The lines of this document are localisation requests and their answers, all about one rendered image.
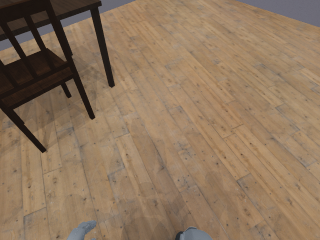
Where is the table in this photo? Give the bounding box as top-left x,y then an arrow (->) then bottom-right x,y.
0,0 -> 115,88

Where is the robot right thigh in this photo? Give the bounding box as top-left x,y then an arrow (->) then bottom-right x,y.
179,229 -> 213,240

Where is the chair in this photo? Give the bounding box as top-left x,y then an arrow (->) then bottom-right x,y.
0,0 -> 95,153

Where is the robot left hand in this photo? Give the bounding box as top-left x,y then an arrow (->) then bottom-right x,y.
66,220 -> 97,240

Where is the robot right shin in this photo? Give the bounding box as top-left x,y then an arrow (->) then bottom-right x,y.
184,226 -> 197,232

